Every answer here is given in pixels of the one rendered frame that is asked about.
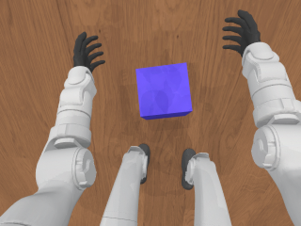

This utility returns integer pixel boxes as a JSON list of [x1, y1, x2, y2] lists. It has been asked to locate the right robot foot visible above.
[[182, 148, 196, 190]]

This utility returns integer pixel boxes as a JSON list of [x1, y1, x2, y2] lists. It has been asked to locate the right robot upper arm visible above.
[[251, 124, 301, 226]]

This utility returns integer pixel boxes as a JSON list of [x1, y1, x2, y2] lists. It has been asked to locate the robot left forearm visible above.
[[36, 66, 97, 186]]

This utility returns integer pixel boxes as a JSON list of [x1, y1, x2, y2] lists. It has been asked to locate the left robot upper arm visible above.
[[0, 147, 97, 226]]

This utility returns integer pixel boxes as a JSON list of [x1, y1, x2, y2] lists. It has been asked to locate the robot right hand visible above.
[[222, 9, 261, 57]]

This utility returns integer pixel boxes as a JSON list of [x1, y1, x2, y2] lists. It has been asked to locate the robot left hand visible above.
[[72, 31, 105, 74]]

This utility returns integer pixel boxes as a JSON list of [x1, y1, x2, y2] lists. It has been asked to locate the robot right thigh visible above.
[[187, 157, 232, 226]]

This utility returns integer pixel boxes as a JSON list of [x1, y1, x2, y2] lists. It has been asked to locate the carton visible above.
[[135, 62, 193, 120]]

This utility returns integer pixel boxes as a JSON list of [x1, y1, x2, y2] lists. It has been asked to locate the robot right forearm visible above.
[[242, 41, 301, 128]]

